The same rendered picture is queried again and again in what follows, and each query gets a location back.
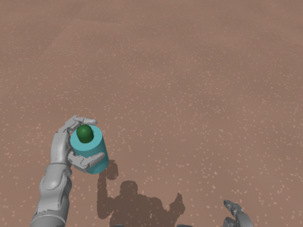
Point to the bottle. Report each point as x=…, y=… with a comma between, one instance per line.
x=87, y=140

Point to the left robot hand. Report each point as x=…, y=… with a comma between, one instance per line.
x=62, y=150

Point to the right robot hand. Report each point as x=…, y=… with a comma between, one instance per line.
x=241, y=219

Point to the left robot arm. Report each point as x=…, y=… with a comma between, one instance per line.
x=53, y=206

